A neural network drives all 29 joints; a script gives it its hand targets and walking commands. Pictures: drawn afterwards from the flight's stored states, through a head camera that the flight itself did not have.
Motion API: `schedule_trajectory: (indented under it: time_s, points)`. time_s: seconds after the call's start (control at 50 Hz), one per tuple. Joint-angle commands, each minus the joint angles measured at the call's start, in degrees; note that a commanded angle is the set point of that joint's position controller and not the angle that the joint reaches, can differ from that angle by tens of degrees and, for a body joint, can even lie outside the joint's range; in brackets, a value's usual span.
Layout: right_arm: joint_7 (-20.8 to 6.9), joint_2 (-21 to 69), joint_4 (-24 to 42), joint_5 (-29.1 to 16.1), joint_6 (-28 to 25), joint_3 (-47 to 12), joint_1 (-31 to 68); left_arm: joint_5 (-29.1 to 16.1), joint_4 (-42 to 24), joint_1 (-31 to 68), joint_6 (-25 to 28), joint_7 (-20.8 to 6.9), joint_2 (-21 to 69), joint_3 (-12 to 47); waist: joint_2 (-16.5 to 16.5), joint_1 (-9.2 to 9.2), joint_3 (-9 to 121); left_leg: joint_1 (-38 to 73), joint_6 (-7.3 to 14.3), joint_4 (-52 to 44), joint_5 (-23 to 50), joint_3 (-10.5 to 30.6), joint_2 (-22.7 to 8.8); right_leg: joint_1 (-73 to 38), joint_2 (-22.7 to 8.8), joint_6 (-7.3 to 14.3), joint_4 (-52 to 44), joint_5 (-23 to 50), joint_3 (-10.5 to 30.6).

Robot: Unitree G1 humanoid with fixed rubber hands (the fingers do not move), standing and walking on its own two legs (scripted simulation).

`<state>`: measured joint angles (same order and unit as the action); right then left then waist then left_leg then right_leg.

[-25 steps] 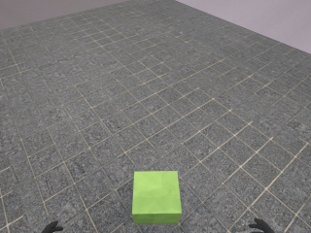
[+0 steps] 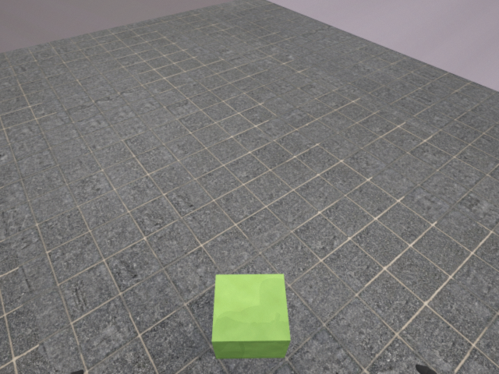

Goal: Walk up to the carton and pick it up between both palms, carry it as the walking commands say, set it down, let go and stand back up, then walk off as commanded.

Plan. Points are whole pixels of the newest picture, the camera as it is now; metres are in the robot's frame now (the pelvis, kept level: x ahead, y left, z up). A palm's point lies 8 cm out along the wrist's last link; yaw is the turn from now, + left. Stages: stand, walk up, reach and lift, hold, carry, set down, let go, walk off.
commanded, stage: stand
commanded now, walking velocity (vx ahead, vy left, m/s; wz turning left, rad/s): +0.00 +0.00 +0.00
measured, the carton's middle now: (250, 316) +0.45 -0.01 -0.67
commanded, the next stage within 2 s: walk off in 0.62 s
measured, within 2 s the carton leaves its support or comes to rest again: neither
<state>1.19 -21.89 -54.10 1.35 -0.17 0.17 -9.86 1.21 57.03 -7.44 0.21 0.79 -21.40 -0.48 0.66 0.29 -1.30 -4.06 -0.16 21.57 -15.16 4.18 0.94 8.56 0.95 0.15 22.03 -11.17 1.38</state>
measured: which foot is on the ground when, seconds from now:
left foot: down 0.00-1.00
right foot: down 0.00-1.00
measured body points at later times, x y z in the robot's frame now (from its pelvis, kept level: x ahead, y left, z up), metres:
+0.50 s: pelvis -0.01 +0.00 +0.00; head -0.01 +0.00 +0.45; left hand +0.09 +0.32 -0.11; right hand +0.09 -0.31 -0.12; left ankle -0.04 +0.12 -0.74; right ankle +0.01 -0.12 -0.74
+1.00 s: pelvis -0.02 +0.00 +0.00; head +0.00 +0.00 +0.45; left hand +0.06 +0.30 -0.13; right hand +0.06 -0.30 -0.13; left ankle -0.04 +0.12 -0.74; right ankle +0.01 -0.12 -0.74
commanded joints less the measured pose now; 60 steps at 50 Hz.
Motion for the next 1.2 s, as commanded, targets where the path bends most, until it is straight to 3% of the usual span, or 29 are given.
schedule_trajectory:
  time_s: [0.0,0.78,0.84,0.88,0.96,1.04,1.1,1.14,1.16,1.18]
  points:
    - [0.19,-9.34,2.29,-0.09,-0.64,1.83,1.61,-0.07,-2.19,2.34,0.62,0.17,-9.71,-1.77,-0.42,0.04,0.85,-4.93,0.82,-3.98,8.44,4.37,-6.01,-3.22,-6.5,0.85,-2.98,7.67,6.13]
    - [-0.18,-10.56,-1.56,-0.54,-0.89,1.58,3.08,-0.51,1.76,3.44,0.84,-0.14,-10.97,-1.32,-0.44,0.1,1.05,-3.65,1.28,-5.41,9.89,4.26,-6.72,-4.06,-7.13,1.3,-4.0,9.28,6.26]
    - [-0.22,-5.14,-3.11,-1.43,0.38,0.24,0.93,-0.95,3.58,0.76,-0.38,-0.35,-5.28,0.18,-0.66,0.37,1.16,-3.31,-0.05,-3.77,15.97,3.29,-7.58,-3.87,-8.02,0.18,-3.1,16.91,5.73]
    - [0.13,-6.88,-3.19,-1.31,1.33,0.77,-0.04,-0.76,3.96,-0.31,-1.33,-0.16,-7.28,-0.39,-1.45,0.15,1.31,-3.36,-0.23,-1.42,19.03,2.44,-7.43,-3.12,-8.31,0.06,-1.1,22.12,5.69]
    - [0.61,-8.32,-2.41,-1.09,2.38,1.74,-0.17,-0.8,3.01,-0.19,-2.25,0.35,-9.14,-1.63,-1.32,-0.16,3.11,-5.18,0.82,3.6,18.91,1.81,-7.08,-0.25,-8.76,1.09,2.5,23.27,5.99]
    - [0.94,-7.29,-1.44,-0.87,3.25,2.01,-0.67,-0.72,1.67,-0.5,-3.13,0.66,-7.74,-1.88,-0.82,-0.36,3.62,-7.47,1.86,5.0,16.76,3.26,-7.77,2.8,-8.7,1.76,4.21,19.58,6.72]
    - [1.02,-7.51,-0.78,-0.61,3.82,2.41,-0.98,-0.49,0.62,-1.39,-3.73,0.74,-6.25,-1.98,1.07,-0.37,3.31,-10.22,3.59,2.73,14.17,6.2,-9.91,4.43,-6.77,1.08,6.85,12.33,5.55]
    - [1.03,-8.55,-0.15,-0.36,4.17,2.86,-0.43,-0.26,-0.23,-2.37,-4.01,0.79,-4.41,-1.88,5.3,-0.2,2.65,-13.68,6.35,-1.14,13.73,10.04,-13.48,4.83,-3.16,-0.12,12.85,4.11,2.81]
    - [1.09,-9.25,0.5,-0.02,4.27,3.06,1.12,0.12,-0.58,-3.55,-4.11,0.79,-3.42,-1.96,10.0,0.41,2.81,-16.56,8.75,-3.14,15.24,12.5,-17.07,3.77,-1.2,-0.47,19.39,-4.11,0.43]
    - [1.13,-9.05,1.38,0.29,4.27,3.09,2.77,0.42,-0.85,-4.48,-4.34,0.77,-3.15,-2.26,11.65,0.87,2.58,-19.33,11.39,-3.79,19.4,13.92,-20.03,3.65,-0.22,-0.4,26.28,-13.18,-0.65]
